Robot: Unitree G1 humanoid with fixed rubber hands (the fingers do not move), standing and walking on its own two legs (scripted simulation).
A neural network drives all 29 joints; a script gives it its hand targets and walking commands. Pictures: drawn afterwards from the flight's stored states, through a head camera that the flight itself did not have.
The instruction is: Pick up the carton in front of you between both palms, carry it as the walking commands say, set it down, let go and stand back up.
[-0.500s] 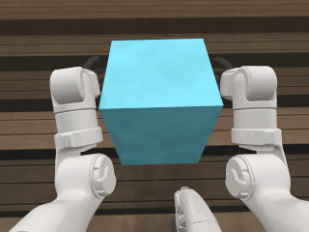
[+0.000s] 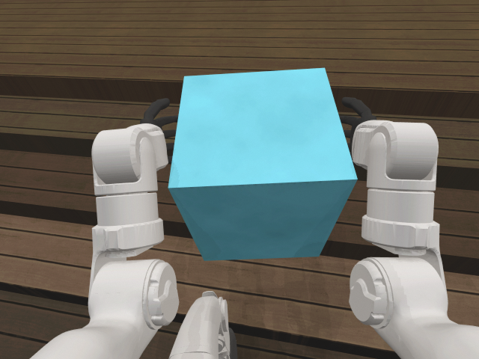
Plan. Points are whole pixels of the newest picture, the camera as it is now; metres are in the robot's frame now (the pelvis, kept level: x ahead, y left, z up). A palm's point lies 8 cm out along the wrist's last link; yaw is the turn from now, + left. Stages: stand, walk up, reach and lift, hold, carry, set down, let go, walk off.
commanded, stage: carry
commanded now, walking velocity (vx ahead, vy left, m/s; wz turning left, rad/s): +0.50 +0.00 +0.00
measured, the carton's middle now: (257, 174) +0.39 +0.01 +0.11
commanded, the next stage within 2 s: none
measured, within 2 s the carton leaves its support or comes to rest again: neither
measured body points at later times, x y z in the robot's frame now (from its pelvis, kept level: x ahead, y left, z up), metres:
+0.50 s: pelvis +0.31 +0.01 +0.13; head +0.31 +0.03 +0.58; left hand +0.70 +0.17 +0.32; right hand +0.69 -0.13 +0.32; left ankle +0.19 +0.13 -0.62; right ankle +0.43 -0.09 -0.47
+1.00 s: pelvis +0.62 +0.07 +0.24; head +0.64 +0.04 +0.69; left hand +1.02 +0.20 +0.43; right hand +1.01 -0.10 +0.42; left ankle +0.75 +0.17 -0.40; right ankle +0.44 -0.08 -0.47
